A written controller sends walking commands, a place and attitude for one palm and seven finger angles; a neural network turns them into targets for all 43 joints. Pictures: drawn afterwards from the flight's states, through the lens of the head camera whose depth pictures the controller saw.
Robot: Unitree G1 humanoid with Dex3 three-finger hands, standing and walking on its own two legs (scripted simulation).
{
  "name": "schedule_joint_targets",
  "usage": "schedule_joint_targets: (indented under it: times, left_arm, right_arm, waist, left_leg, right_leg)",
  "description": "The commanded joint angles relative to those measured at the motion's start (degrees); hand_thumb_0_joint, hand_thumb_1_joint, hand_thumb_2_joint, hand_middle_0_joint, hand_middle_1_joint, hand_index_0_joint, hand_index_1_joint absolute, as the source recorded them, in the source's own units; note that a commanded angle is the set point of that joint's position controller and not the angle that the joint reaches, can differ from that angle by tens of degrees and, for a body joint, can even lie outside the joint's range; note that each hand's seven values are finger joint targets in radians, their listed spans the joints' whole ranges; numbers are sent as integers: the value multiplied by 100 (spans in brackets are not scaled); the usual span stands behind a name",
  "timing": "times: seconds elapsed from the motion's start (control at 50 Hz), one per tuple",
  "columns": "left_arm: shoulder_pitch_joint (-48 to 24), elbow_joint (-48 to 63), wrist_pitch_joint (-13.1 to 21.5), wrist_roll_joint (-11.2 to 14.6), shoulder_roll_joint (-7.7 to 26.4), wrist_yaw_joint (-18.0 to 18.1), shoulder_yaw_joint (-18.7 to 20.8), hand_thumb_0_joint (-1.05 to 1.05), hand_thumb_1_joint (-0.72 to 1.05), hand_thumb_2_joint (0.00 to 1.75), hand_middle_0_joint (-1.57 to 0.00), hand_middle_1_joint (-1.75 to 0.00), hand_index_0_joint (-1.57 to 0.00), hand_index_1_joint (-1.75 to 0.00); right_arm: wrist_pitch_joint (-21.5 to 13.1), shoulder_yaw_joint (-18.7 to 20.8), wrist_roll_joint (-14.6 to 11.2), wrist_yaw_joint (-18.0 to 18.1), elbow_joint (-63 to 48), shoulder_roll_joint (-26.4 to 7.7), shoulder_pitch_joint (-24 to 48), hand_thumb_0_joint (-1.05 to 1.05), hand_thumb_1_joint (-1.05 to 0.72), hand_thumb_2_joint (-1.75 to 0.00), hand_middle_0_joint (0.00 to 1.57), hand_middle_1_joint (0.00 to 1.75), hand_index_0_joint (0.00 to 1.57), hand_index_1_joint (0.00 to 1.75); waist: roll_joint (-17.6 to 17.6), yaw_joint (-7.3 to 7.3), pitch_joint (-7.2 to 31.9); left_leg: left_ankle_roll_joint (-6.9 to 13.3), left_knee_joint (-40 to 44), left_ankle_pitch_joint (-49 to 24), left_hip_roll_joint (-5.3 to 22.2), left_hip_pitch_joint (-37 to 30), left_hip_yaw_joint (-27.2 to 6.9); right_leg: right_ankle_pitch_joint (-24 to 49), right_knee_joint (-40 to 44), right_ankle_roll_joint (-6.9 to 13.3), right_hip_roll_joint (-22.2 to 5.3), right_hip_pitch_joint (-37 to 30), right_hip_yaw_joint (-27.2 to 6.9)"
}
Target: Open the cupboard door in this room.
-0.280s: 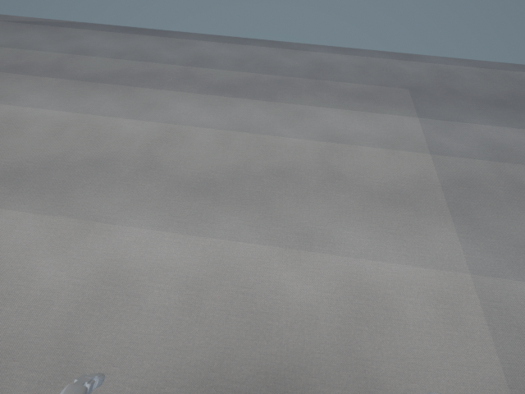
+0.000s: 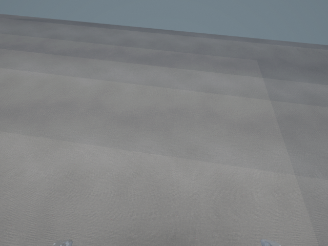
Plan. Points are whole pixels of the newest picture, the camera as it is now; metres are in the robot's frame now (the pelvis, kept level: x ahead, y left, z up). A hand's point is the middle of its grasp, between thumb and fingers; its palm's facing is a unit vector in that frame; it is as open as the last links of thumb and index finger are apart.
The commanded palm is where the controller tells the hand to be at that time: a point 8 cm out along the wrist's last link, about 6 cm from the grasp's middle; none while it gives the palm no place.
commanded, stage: stand and wait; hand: left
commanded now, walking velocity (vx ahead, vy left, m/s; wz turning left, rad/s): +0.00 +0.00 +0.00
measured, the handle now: out of the picture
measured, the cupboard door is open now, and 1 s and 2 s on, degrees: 0 0 0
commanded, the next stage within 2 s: turn or walk to find it in 0.62 s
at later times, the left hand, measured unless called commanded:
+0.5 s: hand out of the picture +0.04 +0.23 -0.15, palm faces -0.03 -0.94 -0.34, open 7.4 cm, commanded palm none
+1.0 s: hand out of the picture +0.01 +0.21 -0.18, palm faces +0.06 -0.97 -0.25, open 7.4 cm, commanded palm none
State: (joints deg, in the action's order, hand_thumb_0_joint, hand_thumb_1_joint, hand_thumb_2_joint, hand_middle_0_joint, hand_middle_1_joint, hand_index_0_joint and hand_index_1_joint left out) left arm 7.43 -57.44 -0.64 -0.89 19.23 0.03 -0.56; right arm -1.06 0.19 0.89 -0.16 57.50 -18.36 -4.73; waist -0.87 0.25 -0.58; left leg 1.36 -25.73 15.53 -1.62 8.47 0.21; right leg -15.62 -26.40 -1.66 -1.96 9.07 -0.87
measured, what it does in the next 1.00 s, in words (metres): stands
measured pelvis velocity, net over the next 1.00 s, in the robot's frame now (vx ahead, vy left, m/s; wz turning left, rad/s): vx -0.04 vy -0.01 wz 0.08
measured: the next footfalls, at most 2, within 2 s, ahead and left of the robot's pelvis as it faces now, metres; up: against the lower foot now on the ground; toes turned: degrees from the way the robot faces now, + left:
right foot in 1.34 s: -0.03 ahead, -0.14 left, +0.00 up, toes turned +13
left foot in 1.78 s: -0.13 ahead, +0.09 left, +0.00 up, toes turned +30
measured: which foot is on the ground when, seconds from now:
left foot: down 0.00-1.00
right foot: down 0.00-1.00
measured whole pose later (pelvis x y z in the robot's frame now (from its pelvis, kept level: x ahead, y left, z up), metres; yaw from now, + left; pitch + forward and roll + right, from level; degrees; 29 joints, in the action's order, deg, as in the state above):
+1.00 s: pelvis -0.04 -0.01 -0.01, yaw +5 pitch -1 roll +0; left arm 10.4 -57.2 -2.8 -1.2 14.8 1.2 0.4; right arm 2.2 1.2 0.8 -0.9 59.5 -13.5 -11.7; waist -1.7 -0.8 -3.1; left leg 0.9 -34.8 15.6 -2.4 17.7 -3.3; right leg -16.6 -33.9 -1.2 -3.0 15.7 3.5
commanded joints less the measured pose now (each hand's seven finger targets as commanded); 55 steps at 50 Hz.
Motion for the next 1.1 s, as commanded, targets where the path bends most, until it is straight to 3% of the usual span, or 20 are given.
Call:
schedule_joint_targets:
  times: [0.0, 0.36, 0.64, 0.68, 0.76, 0.8, 0.86, 0.9, 0.92, 0.94, 0.96, 0.98, 1.0, 1.02, 1.08]
  left_arm:
    - [-256, 371, 178, 17, 1191, 81, 273, 0, 90, 90, -20, -30, -20, -30]
    - [-200, -37, 200, 28, 1241, 52, 251, 0, 90, 90, -20, -30, -20, -30]
    - [-222, -75, 199, 20, 1248, 54, 277, 0, 90, 90, -20, -30, -20, -30]
    - [-122, -69, 150, 27, 1064, 76, 264, 0, 90, 90, -20, -30, -20, -30]
    - [200, -23, 4, 23, 648, 140, 211, 0, 90, 90, -20, -30, -20, -30]
    - [281, 71, -28, 13, 706, 162, 253, 0, 90, 90, -20, -30, -20, -30]
    - [268, 261, -51, -2, 825, 184, 319, 0, 90, 90, -20, -30, -20, -30]
    - [164, 412, -59, -27, 797, 207, 345, 0, 90, 90, -20, -30, -20, -30]
    - [81, 491, -67, -34, 763, 213, 351, 0, 90, 90, -20, -30, -20, -30]
    - [42, 562, -83, -36, 667, 214, 362, 0, 90, 90, -20, -30, -20, -30]
    - [56, 618, -115, -22, 505, 197, 346, 0, 90, 90, -20, -30, -20, -30]
    - [-22, 697, -135, 6, 272, 189, 321, 0, 90, 90, -20, -30, -20, -30]
    - [-48, 767, -121, -9, 262, 208, 325, 0, 90, 90, -20, -30, -20, -30]
    - [47, 735, -134, -25, 267, 216, 364, 0, 90, 90, -20, -30, -20, -30]
    - [231, 653, -110, 3, 63, 170, 389, 0, 90, 90, -20, -30, -20, -30]
  right_arm:
    - [-124, 288, -13, 113, -312, -1288, 264, 0, -90, -90, 20, 30, 20, 30]
    - [-97, 225, -36, 86, 155, -1334, 126, 0, -90, -90, 20, 30, 20, 30]
    - [-82, 223, -27, 65, 256, -1324, -9, 0, -90, -90, 20, 30, 20, 30]
    - [-41, 188, -20, 54, 237, -1123, -90, 0, -90, -90, 20, 30, 20, 30]
    - [109, 111, -5, 30, 155, -572, -370, 0, -90, -90, 20, 30, 20, 30]
    - [168, 140, -2, 24, 76, -542, -458, 0, -90, -90, 20, 30, 20, 30]
    - [242, 212, -11, 23, -45, -463, -628, 0, -90, -90, 20, 30, 20, 30]
    - [264, 264, -15, 17, -100, -422, -806, 0, -90, -90, 20, 30, 20, 30]
    - [265, 277, -18, 7, -113, -379, -915, 0, -90, -90, 20, 30, 20, 30]
    - [247, 295, -12, -7, -122, -379, -1003, 0, -90, -90, 20, 30, 20, 30]
    - [229, 321, 19, -14, -163, -521, -1012, 0, -90, -90, 20, 30, 20, 30]
    - [200, 383, 67, 2, -225, -773, -1123, 0, -90, -90, 20, 30, 20, 30]
    - [177, 424, 37, 45, -261, -836, -1173, 0, -90, -90, 20, 30, 20, 30]
    - [167, 446, 21, 94, -283, -805, -1168, 0, -90, -90, 20, 30, 20, 30]
    - [173, 450, 25, 151, -404, -630, -929, 0, -90, -90, 20, 30, 20, 30]
  waist:
    - [130, -34, 440]
    - [51, -12, 79]
    - [24, -27, 46]
    - [63, -18, 68]
    - [-50, 9, 26]
    - [-255, 15, 99]
    - [-602, -29, 141]
    - [-701, -116, 152]
    - [-649, -178, 129]
    - [-340, -216, 175]
    - [359, -214, 40]
    - [1383, -291, -91]
    - [1622, -266, -139]
    - [1424, -224, -25]
    - [1043, -87, 248]
  left_leg:
    - [128, 401, -1797, 780, -183, -525]
    - [68, 798, -679, 786, 29, -623]
    - [46, 777, -643, 780, 183, -695]
    - [25, 633, -820, 771, 310, -691]
    - [-58, 221, -886, 654, 750, -643]
    - [-94, -149, -878, 543, 882, -551]
    - [-139, -875, -496, 367, 922, -338]
    - [-147, -1092, -221, 371, 847, -271]
    - [-134, -940, -302, 414, 754, -301]
    - [-70, -550, -657, 521, 608, -527]
    - [113, -111, -917, 830, 666, -1195]
    - [512, 767, -988, 1455, 842, -2491]
    - [926, 1153, -1364, 1771, 768, -3130]
    - [1046, 1138, -1474, 1769, 626, -3133]
    - [955, 794, -1475, 1356, 397, -2478]
  right_leg:
    - [1487, 318, 303, -463, -109, -331]
    - [558, 839, 326, -492, 12, -538]
    - [290, 862, 325, -506, 86, -551]
    - [402, 717, 283, -542, 58, -472]
    - [420, 528, 226, -712, 100, -444]
    - [513, 508, 325, -914, 121, -512]
    - [518, 615, 626, -1368, 385, -695]
    - [671, 446, 740, -1497, 592, -612]
    - [598, 263, 688, -1456, 729, -432]
    - [463, -102, 540, -1236, 859, -186]
    - [-96, -685, 259, -731, 1158, 249]
    - [-875, -1736, -40, -2, 1357, 647]
    - [-1641, -2651, -40, 109, 1602, 308]
    - [-1627, -3172, -11, 0, 1768, -18]
    - [-1216, -3273, -51, -30, 1788, -71]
